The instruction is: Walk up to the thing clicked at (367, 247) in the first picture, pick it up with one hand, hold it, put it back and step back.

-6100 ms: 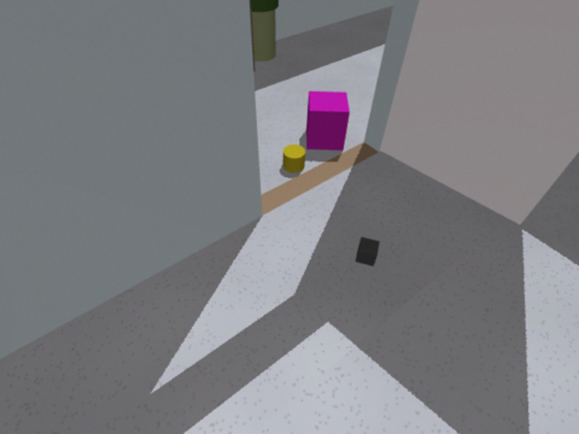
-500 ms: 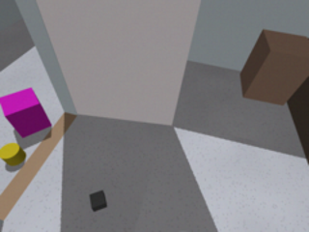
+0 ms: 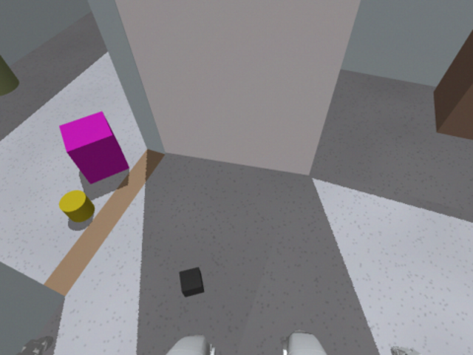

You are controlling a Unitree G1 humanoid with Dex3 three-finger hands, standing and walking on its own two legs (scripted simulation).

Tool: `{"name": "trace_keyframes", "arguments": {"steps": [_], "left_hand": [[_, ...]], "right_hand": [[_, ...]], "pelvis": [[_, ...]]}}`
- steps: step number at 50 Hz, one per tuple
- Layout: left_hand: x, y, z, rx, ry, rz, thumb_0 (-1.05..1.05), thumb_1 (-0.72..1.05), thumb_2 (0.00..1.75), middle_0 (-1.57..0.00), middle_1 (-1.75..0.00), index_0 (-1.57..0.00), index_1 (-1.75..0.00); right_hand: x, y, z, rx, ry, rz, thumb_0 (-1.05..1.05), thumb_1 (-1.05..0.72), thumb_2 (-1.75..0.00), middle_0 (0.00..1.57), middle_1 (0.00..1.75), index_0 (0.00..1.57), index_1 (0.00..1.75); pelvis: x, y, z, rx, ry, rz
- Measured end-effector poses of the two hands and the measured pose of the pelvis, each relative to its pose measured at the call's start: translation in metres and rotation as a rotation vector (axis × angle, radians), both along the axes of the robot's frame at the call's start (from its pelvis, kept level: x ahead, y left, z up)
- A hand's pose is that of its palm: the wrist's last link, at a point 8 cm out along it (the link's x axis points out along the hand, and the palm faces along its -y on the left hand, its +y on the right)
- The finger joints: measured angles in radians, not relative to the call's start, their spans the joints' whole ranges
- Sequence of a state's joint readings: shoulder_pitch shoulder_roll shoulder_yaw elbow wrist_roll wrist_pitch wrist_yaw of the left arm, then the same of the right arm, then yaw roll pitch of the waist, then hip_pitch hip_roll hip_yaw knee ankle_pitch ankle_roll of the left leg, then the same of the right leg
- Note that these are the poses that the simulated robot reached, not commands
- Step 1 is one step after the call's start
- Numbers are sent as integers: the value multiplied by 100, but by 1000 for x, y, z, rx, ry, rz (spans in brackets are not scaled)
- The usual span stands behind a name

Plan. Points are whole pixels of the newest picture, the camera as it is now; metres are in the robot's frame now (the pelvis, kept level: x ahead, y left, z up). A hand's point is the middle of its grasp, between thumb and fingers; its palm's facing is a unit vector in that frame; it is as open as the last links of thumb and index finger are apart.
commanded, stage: walk up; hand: left
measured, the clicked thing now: (191, 282) +0.44 +0.21 -0.69
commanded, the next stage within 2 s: stand in 0.02 s
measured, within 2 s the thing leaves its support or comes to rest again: neither
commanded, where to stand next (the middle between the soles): +0.08 -0.01 m, yaw -2 degrees
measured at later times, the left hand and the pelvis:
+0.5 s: hand out of the picture +0.09 +0.25 -0.11, palm faces -0.05 -0.94 -0.34, open 7.3 cm; pelvis +0.01 +0.00 +0.05, yaw -1 degrees
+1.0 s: hand out of the picture +0.11 +0.25 -0.11, palm faces -0.06 -0.94 -0.34, open 7.3 cm; pelvis +0.02 +0.00 +0.05, yaw -1 degrees
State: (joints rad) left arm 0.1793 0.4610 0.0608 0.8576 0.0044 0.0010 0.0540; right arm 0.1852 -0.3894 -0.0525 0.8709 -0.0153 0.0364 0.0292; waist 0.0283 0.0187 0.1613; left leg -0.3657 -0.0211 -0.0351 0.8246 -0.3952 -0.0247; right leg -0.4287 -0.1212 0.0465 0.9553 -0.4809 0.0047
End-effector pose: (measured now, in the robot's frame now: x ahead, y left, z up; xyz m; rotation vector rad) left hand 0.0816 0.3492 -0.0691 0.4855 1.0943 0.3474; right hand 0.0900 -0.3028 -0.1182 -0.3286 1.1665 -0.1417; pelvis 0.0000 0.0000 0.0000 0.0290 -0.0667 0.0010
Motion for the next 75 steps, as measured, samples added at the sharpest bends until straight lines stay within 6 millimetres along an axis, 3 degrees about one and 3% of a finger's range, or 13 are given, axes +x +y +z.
{"name": "trace_keyframes", "arguments": {"steps": [4, 9, 16, 33, 43, 57, 75], "left_hand": [[-2, -13, -18, -83, 37, 5, 1, 91, 90, -20, -30, -20, -30], [-12, -43, -29, -174, 77, -15, 1, 91, 90, -20, -30, -20, -30], [-27, -67, -23, -237, 151, -39, 1, 91, 90, -21, -30, -21, -30], [26, -47, 5, -196, 60, -57, 1, 91, 90, -20, -30, -21, -30], [26, -47, 3, -201, 100, -45, 1, 91, 90, -20, -30, -20, -30], [20, -56, -3, -220, 137, -35, 1, 91, 90, -20, -30, -21, -30], [29, -58, 2, -204, 120, -33, 1, 91, 90, -20, -30, -21, -30]], "right_hand": [[-7, 8, 19, -21, -14, -4, 0, -90, -90, 21, 30, 21, 30], [-8, -4, 33, -49, -16, -27, 0, -90, -90, 21, 30, 21, 30], [-7, -10, 44, -36, -20, -78, 0, -90, -90, 21, 30, 21, 30], [-13, 6, 48, 3, 29, -93, 0, -90, -90, 21, 30, 21, 30], [-11, 6, 48, -3, 60, -101, 0, -90, -90, 21, 30, 21, 30], [6, 3, 51, -9, 47, -95, 0, -90, -90, 21, 30, 21, 30], [11, 1, 48, 0, 46, -89, 0, -90, -90, 21, 30, 21, 30]], "pelvis": [[-4, 0, 9, -18, 8, 4], [-3, -6, 17, -32, 17, -9], [2, -6, 33, -23, 6, -10], [9, 0, 49, -28, 17, -21], [16, 1, 50, -26, 32, -23], [23, -1, 51, -28, 42, -26], [28, -6, 51, -27, 41, -25]]}}
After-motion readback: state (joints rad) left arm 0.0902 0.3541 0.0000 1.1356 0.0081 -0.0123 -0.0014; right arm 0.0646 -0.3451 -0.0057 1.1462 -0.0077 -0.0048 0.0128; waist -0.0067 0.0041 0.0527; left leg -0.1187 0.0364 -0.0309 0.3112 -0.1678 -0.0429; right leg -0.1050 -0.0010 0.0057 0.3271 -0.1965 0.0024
